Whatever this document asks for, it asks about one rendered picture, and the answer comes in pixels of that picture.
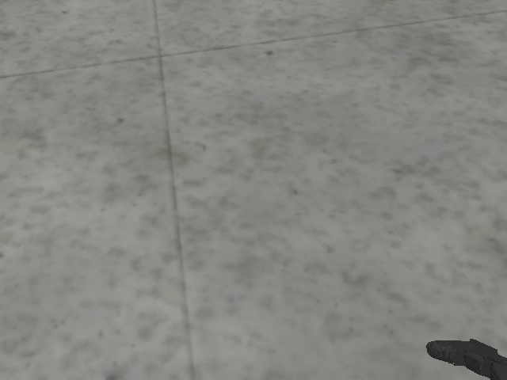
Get right robot hand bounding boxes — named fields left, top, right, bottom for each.
left=426, top=339, right=507, bottom=380

